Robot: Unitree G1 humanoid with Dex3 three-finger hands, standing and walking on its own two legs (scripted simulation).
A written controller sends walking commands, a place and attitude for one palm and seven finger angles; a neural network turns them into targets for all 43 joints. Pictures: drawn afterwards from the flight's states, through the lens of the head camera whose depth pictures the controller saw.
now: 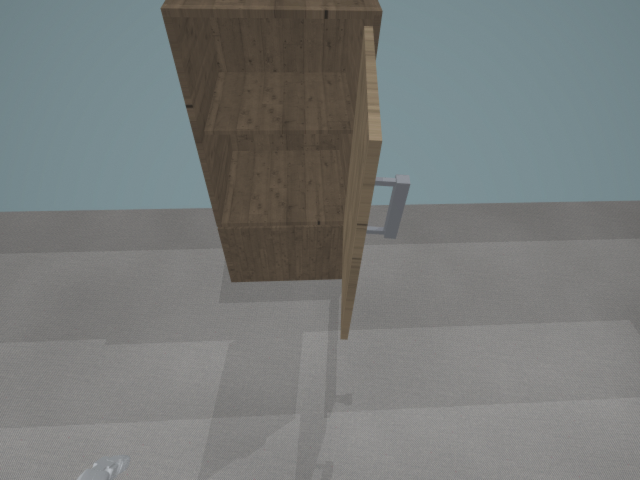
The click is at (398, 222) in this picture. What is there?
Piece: cupboard door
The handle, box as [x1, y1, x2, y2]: [366, 174, 409, 238]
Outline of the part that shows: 408,175 396,174 394,178 376,177 376,185 391,185 393,189 384,226 367,226 366,233 380,233 383,234 384,237 395,238 409,187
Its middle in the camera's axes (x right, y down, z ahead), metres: +0.11 -0.05 +0.68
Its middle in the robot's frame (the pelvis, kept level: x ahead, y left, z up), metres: +0.55 -0.08 +0.00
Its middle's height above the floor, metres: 0.77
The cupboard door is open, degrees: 84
